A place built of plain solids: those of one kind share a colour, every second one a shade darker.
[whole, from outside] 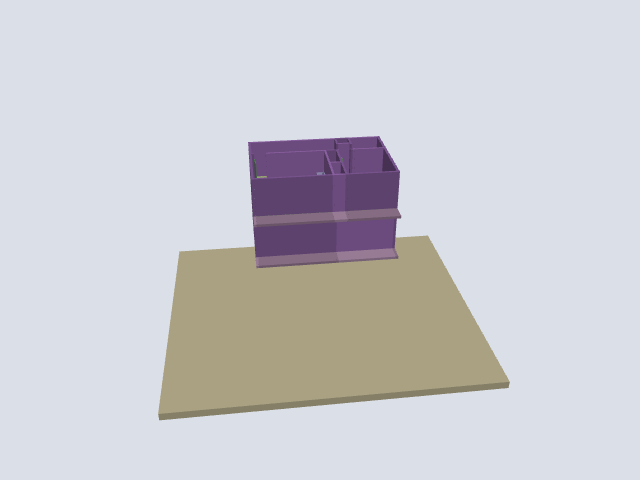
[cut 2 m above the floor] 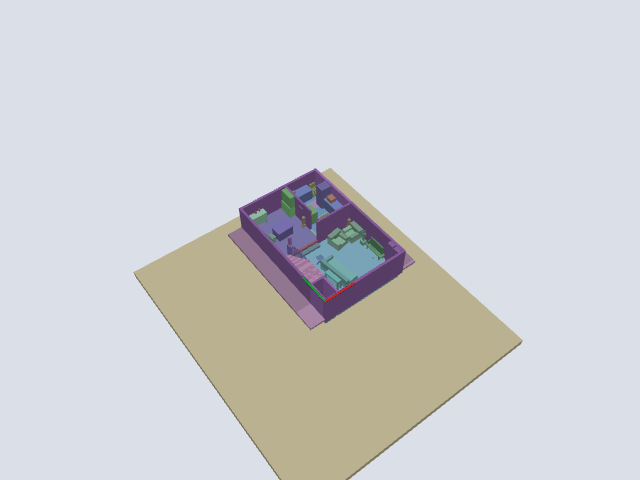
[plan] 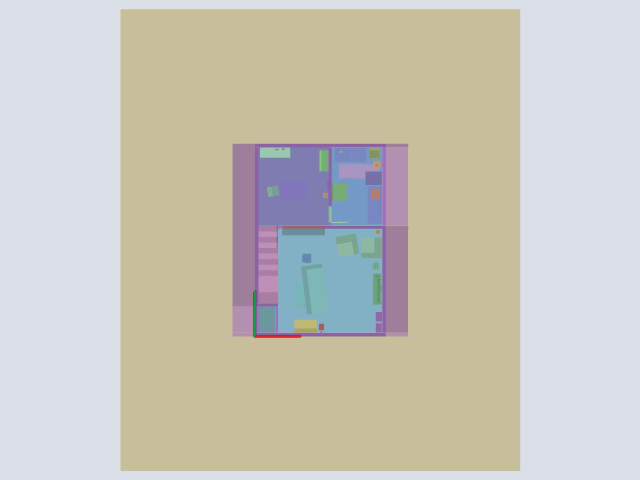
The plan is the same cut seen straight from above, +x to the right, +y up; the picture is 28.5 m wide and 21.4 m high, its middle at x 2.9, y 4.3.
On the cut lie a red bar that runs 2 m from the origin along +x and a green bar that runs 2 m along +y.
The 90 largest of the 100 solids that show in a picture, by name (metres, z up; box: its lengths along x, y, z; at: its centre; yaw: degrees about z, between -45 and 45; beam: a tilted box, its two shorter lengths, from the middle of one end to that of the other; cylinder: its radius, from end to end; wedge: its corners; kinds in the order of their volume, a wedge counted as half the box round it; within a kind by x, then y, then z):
{
 "under_1": {"box": [17.83, 20.59, 0.5], "at": [2.92, 4.29, -6.45]},
 "wall_1": {"box": [0.16, 1.18, 2.86], "at": [0.08, 0.75, 1.09]},
 "wall_2": {"box": [0.16, 5.42, 2.37], "at": [0.08, 2.87, 3.96]},
 "wall_3": {"box": [0.16, 6.96, 2.86], "at": [0.08, 4.95, 1.09]},
 "wall_4": {"box": [0.16, 0.75, 2.37], "at": [0.08, 6.09, 3.96]},
 "wall_5": {"box": [0.16, 1.84, 2.37], "at": [0.08, 7.51, 3.96]},
 "wall_6": {"box": [1.03, 0.13, 2.86], "at": [0.52, 1.41, 1.09]},
 "wall_7": {"box": [1.18, 0.13, 2.37], "at": [0.59, 6.53, 3.96]},
 "wall_8": {"box": [0.13, 1.18, 2.86], "at": [0.96, 0.75, 1.09]},
 "wall_9": {"box": [0.13, 0.75, 2.37], "at": [0.96, 6.09, 3.96]},
 "wall_10": {"box": [0.18, 0.13, 2.86], "at": [1.12, 4.87, 1.09]},
 "wall_11": {"box": [0.19, 0.13, 2.37], "at": [2.0, 6.53, 3.96]},
 "wall_12": {"box": [0.13, 0.15, 2.37], "at": [2.02, 0.23, 3.96]},
 "wall_13": {"box": [0.13, 3.63, 2.37], "at": [2.02, 2.85, 3.96]},
 "wall_14": {"box": [0.13, 0.62, 2.37], "at": [2.02, 5.1, 3.96]},
 "wall_15": {"box": [0.13, 0.14, 2.37], "at": [2.02, 6.39, 3.96]},
 "wall_16": {"box": [0.13, 1.84, 2.37], "at": [2.02, 7.51, 3.96]},
 "wall_17": {"box": [5.83, 0.16, 5.49], "at": [2.92, 0.08, 2.4]},
 "wall_18": {"box": [5.83, 0.16, 5.49], "at": [2.92, 8.51, 2.4]},
 "wall_19": {"box": [0.13, 2.63, 2.86], "at": [3.35, 7.12, 1.09]},
 "wall_20": {"box": [3.87, 0.13, 2.37], "at": [3.9, 4.72, 3.96]},
 "wall_21": {"box": [3.87, 0.13, 2.37], "at": [3.9, 5.47, 3.96]},
 "wall_22": {"box": [0.13, 0.62, 2.37], "at": [3.94, 5.1, 3.96]},
 "wall_23": {"box": [2.71, 0.13, 2.86], "at": [4.47, 4.87, 1.09]},
 "wall_24": {"box": [0.16, 4.5, 2.37], "at": [5.75, 2.41, 3.96]},
 "wall_25": {"box": [0.16, 4.64, 2.86], "at": [5.75, 2.48, 1.09]},
 "wall_26": {"box": [0.16, 0.62, 2.37], "at": [5.75, 5.1, 3.96]},
 "wall_27": {"box": [0.16, 3.5, 2.86], "at": [5.75, 6.68, 1.09]},
 "wall_28": {"box": [0.16, 2.89, 2.37], "at": [5.75, 6.99, 3.96]},
 "stair_1": {"box": [0.87, 0.49, 2.7], "at": [0.59, 1.72, 1.05]},
 "stair_2": {"box": [0.87, 0.99, 2.33], "at": [0.59, 1.97, 0.87]},
 "stair_3": {"box": [0.87, 1.23, 2.15], "at": [0.59, 2.09, 0.77]},
 "stair_4": {"box": [0.87, 1.48, 1.96], "at": [0.59, 2.21, 0.68]},
 "stair_5": {"box": [0.87, 1.73, 1.78], "at": [0.59, 2.34, 0.59]},
 "stair_6": {"box": [0.87, 1.98, 1.59], "at": [0.59, 2.46, 0.5]},
 "stair_7": {"box": [0.87, 2.22, 1.41], "at": [0.59, 2.58, 0.4]},
 "stair_8": {"box": [0.87, 2.47, 1.22], "at": [0.59, 2.71, 0.31]},
 "stair_9": {"box": [0.87, 2.72, 1.04], "at": [0.59, 2.83, 0.22]},
 "stair_10": {"box": [0.87, 2.96, 0.85], "at": [0.59, 2.95, 0.13]},
 "stair_11": {"box": [0.87, 3.21, 0.67], "at": [0.59, 3.08, 0.03]},
 "stair_12": {"box": [0.87, 3.46, 0.48], "at": [0.59, 3.2, -0.06]},
 "floor_living_1": {"box": [4.64, 4.64, 0.5], "at": [3.35, 2.48, -0.54]},
 "floor_dining_1": {"box": [3.13, 3.5, 0.79], "at": [1.73, 6.68, -0.4]},
 "floor_kitchen_1": {"box": [2.25, 3.5, 0.79], "at": [4.54, 6.68, -0.4]},
 "upper_floor_next_1": {"box": [1.0, 0.16, 0.16], "at": [-0.5, 0.08, -0.08]},
 "upper_floor_next_2": {"box": [1.0, 1.18, 0.16], "at": [-0.5, 0.75, -0.08]},
 "upper_floor_next_3": {"box": [1.0, 6.96, 0.16], "at": [-0.5, 4.95, -0.08]},
 "upper_floor_next_4": {"box": [1.0, 0.16, 0.16], "at": [6.33, 0.08, -0.08]},
 "upper_floor_next_5": {"box": [1.0, 4.5, 0.16], "at": [6.33, 2.41, 2.69]},
 "upper_floor_next_6": {"box": [1.0, 4.64, 0.16], "at": [6.33, 2.48, -0.08]},
 "upper_floor_next_7": {"box": [1.0, 0.62, 0.16], "at": [6.33, 5.1, 2.69]},
 "upper_floor_next_8": {"box": [1.0, 3.5, 0.16], "at": [6.33, 6.68, -0.08]},
 "upper_floor_next_9": {"box": [1.0, 2.89, 0.16], "at": [6.33, 6.99, 2.69]},
 "upper_floor_next_10": {"box": [1.0, 0.16, 0.16], "at": [6.33, 8.51, -0.08]},
 "counter_run_1": {"box": [0.65, 0.61, 0.78], "at": [4.63, 8.12, 0.49]},
 "counter_run_2": {"box": [0.64, 1.68, 0.038], "at": [5.34, 5.86, 0.9]},
 "counter_run_3": {"box": [0.61, 1.68, 0.78], "at": [5.36, 5.86, 0.49]},
 "armchair_club_1": {"box": [0.24, 0.87, 0.18], "at": [3.79, 3.98, 0.22], "yaw": 10.4},
 "armchair_club_2": {"box": [0.92, 0.33, 0.38], "at": [4.07, 4.35, 0.32], "yaw": 10.4},
 "armchair_club_3": {"box": [0.92, 0.9, 0.35], "at": [4.12, 4.06, -0.05], "yaw": 10.4},
 "armchair_club_4": {"box": [0.24, 0.87, 0.18], "at": [4.46, 4.1, 0.22], "yaw": 10.4},
 "armchair_club_5": {"box": [0.87, 0.24, 0.18], "at": [5.18, 3.62, 0.22]},
 "armchair_club_6": {"box": [0.87, 0.24, 0.18], "at": [5.18, 4.29, 0.22]},
 "armchair_club_7": {"box": [0.9, 0.92, 0.35], "at": [5.19, 3.96, -0.05]},
 "armchair_club_8": {"box": [0.33, 0.92, 0.38], "at": [5.49, 3.96, 0.32]},
 "sofa_1": {"box": [0.23, 2.16, 0.39], "at": [2.3, 2.06, 0.35], "yaw": 7.1},
 "sofa_2": {"box": [0.92, 0.17, 0.18], "at": [2.54, 3.1, 0.25], "yaw": 7.1},
 "sofa_3": {"box": [0.93, 2.16, 0.34], "at": [2.66, 2.11, -0.01], "yaw": 7.1},
 "sofa_4": {"box": [0.92, 0.17, 0.18], "at": [2.79, 1.12, 0.25], "yaw": 7.1},
 "fridge_flat_1": {"box": [0.73, 0.6, 1.66], "at": [5.29, 7.05, 0.83]},
 "china_cabinet_1": {"box": [0.4, 0.95, 0.83], "at": [3.08, 7.83, 0.41]},
 "china_cabinet_2": {"box": [0.33, 0.95, 1.07], "at": [3.12, 7.83, 1.36]},
 "kitchen_table_1": {"box": [1.06, 0.71, 0.72], "at": [1.73, 6.53, 0.36], "yaw": 3.0},
 "billy_1": {"box": [0.28, 0.42, 2.02], "at": [5.52, 0.38, 0.72]},
 "billy_2": {"box": [0.28, 0.42, 2.02], "at": [5.52, 0.88, 0.72]},
 "range_flat_1": {"box": [0.65, 0.76, 0.94], "at": [3.75, 6.43, 0.47]},
 "drying_rack_1": {"box": [1.02, 0.19, 0.35], "at": [2.26, 0.26, 0.41]},
 "drying_rack_2": {"box": [1.02, 0.57, 0.53], "at": [2.26, 0.46, -0.03]},
 "drying_rack_3": {"box": [1.02, 0.19, 0.35], "at": [2.26, 0.65, 0.41]},
 "floor_store_1": {"box": [0.74, 1.18, 0.5], "at": [0.53, 0.75, -0.54]},
 "sideboard_1": {"box": [1.35, 0.45, 0.71], "at": [0.9, 8.2, 0.51]},
 "floor_gap_platform_living_1": {"box": [1.91, 0.13, 0.79], "at": [2.17, 4.87, -0.4]},
 "platform_living_tread_1": {"box": [1.91, 0.29, 0.2], "at": [2.17, 4.66, -0.25]},
 "tv_stand_1": {"box": [0.37, 1.4, 0.08], "at": [5.45, 2.11, 0.05]},
 "tv_stand_2": {"box": [0.09, 1.08, 0.63], "at": [5.5, 2.05, 0.44]},
 "rug_1": {"box": [1.8, 0.65, 0.08], "at": [4.63, 7.36, -0.03], "yaw": -1.3},
 "floor_gap_kitchen_door_1": {"box": [0.13, 0.72, 0.79], "at": [3.35, 5.44, -0.4]},
 "microwave_1": {"box": [0.4, 0.47, 0.28], "at": [5.37, 6.34, 1.05], "yaw": -2.0},
 "console_1": {"box": [0.3, 1.05, 0.13], "at": [1.99, 1.82, 0.42], "yaw": 7.2},
 "bin_bag_1": {"box": [0.34, 0.32, 0.3], "at": [5.43, 7.65, 0.15]}
}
